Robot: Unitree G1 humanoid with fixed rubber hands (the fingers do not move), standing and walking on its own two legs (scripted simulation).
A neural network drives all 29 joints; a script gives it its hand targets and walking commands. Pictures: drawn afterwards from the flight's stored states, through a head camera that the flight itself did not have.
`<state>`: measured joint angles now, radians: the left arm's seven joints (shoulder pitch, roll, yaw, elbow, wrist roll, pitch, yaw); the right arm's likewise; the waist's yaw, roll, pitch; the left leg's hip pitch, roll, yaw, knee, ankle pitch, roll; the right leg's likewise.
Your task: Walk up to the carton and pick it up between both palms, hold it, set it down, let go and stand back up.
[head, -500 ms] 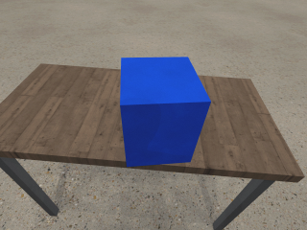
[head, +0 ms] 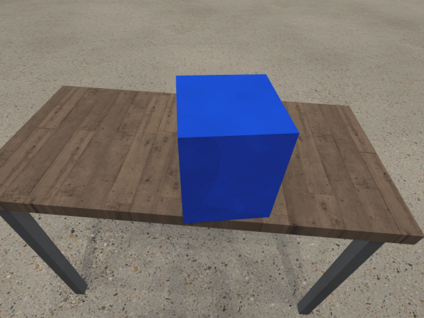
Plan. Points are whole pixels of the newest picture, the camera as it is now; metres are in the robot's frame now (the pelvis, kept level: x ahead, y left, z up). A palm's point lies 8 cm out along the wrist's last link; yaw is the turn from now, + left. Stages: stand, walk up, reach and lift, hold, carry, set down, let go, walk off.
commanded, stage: stand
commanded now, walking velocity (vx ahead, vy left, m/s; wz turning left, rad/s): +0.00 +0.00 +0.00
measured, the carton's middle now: (224, 149) +0.46 -0.01 +0.09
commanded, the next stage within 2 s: none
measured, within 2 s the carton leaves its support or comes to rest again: neither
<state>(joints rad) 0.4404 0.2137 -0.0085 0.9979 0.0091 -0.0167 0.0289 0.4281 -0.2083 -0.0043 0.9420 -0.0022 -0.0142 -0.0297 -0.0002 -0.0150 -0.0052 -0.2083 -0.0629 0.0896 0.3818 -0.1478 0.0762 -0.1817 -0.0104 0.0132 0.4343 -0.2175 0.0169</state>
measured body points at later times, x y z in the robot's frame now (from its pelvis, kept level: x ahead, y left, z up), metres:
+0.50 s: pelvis +0.01 -0.01 +0.00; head +0.00 -0.01 +0.45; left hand -0.01 +0.22 -0.16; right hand +0.00 -0.25 -0.15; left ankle +0.05 +0.06 -0.74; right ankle +0.01 -0.13 -0.74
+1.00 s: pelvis +0.02 -0.01 +0.00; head +0.01 -0.01 +0.45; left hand +0.00 +0.22 -0.16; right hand -0.02 -0.24 -0.15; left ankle +0.04 +0.06 -0.74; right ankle +0.01 -0.13 -0.74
